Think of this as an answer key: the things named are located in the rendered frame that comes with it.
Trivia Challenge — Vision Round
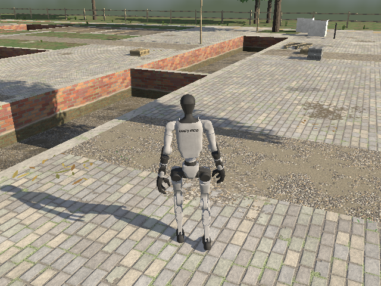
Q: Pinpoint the robot left thigh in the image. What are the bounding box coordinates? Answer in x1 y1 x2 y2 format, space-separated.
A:
170 166 184 206

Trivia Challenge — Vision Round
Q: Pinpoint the left robot forearm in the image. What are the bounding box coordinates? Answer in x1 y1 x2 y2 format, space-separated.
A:
158 146 169 178

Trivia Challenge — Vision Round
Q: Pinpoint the right robot forearm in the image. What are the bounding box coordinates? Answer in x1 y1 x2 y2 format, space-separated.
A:
211 143 224 170

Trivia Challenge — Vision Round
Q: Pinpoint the robot right upper arm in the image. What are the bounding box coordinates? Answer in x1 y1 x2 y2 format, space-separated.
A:
201 120 217 152

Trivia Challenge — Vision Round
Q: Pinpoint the left robot shin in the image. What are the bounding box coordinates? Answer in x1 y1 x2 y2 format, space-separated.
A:
174 195 183 235

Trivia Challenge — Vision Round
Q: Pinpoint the robot left hand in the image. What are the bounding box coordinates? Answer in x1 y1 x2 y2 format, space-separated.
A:
157 176 170 194

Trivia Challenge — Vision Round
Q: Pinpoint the robot left upper arm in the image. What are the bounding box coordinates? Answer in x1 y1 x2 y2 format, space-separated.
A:
163 121 176 155

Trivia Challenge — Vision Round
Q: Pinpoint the robot right hand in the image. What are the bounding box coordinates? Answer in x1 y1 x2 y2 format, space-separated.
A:
212 168 225 184

